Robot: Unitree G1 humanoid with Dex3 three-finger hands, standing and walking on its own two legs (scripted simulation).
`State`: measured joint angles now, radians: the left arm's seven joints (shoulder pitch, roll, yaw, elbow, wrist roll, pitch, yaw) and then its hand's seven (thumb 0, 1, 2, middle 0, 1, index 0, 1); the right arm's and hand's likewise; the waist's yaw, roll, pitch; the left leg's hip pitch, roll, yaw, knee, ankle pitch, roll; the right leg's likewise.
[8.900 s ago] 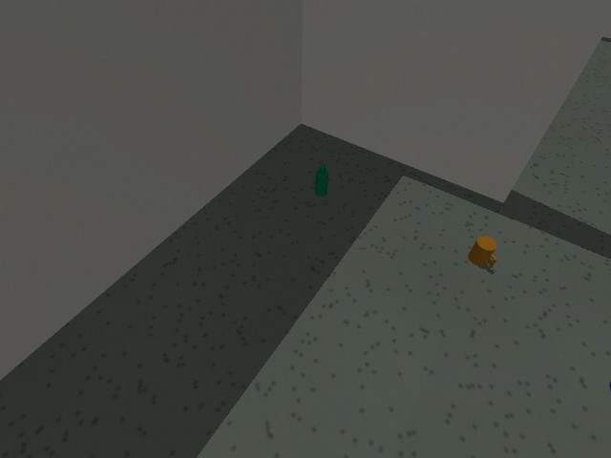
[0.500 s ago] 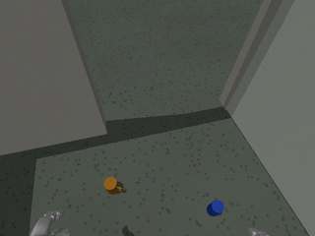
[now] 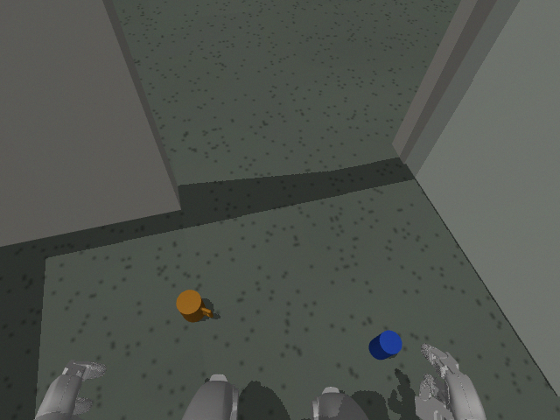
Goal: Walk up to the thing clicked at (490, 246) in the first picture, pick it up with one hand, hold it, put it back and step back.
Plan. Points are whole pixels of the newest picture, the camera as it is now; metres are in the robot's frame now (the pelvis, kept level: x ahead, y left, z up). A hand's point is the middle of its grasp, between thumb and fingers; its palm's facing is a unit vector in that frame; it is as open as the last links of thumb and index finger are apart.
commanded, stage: rise first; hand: left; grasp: from above
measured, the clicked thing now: (196, 308) +0.43 +0.24 -0.65
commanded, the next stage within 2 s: none
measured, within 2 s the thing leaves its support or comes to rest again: neither
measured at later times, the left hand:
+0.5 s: hand (113, 391) +0.18 +0.29 -0.26, palm faces -0.38 -0.68 -0.63, open 14.2 cm
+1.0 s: hand (145, 340) +0.29 +0.31 -0.42, palm faces -0.49 -0.22 -0.85, open 14.0 cm
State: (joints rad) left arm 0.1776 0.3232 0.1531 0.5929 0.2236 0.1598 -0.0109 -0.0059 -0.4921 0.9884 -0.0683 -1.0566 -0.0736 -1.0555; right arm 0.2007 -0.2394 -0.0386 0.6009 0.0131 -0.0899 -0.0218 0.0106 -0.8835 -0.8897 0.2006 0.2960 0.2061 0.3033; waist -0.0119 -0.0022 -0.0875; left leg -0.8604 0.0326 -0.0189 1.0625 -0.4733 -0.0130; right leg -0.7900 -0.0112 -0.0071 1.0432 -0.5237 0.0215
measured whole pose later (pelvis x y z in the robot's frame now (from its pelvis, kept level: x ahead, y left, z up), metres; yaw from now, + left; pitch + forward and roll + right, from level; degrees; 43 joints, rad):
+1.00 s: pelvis -0.09 +0.00 -0.29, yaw -5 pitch +33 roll -5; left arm -0.58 0.67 0.17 1.02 0.97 -0.26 0.12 -0.01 -0.52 1.01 -0.07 -1.07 -0.08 -1.06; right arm 0.12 -0.27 -0.04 0.74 -0.04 -0.08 0.06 0.01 -0.90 -0.90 0.20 0.30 0.21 0.30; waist -0.05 0.00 -0.10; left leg -2.11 0.04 -0.12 2.13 -0.61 -0.03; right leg -2.01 0.03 -0.05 2.12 -0.69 0.02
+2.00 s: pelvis -0.08 +0.00 -0.36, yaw -9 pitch +33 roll -8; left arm -0.80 0.80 0.18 1.30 1.26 -0.32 0.35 0.00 -0.50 0.97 -0.07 -1.06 -0.10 -1.03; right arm 0.08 -0.26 0.02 0.76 -0.14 0.00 0.13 0.00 -0.91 -0.90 0.20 0.30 0.21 0.30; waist -0.13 -0.04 -0.05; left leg -2.30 0.04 -0.17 2.37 -0.66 -0.02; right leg -2.18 0.06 -0.08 2.31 -0.73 0.05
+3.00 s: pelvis -0.08 +0.00 -0.37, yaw -10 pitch +33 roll -9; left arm -0.86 0.87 0.14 1.38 1.14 -0.22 0.21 0.00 -0.42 0.87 -0.06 -1.14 -0.14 -1.06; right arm 0.14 -0.28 0.13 0.71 -0.14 0.01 0.14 0.00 -0.91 -0.89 0.20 0.30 0.21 0.30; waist -0.21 -0.02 0.03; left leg -2.32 0.05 -0.19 2.41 -0.67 -0.03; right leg -2.20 0.07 -0.09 2.34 -0.73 0.05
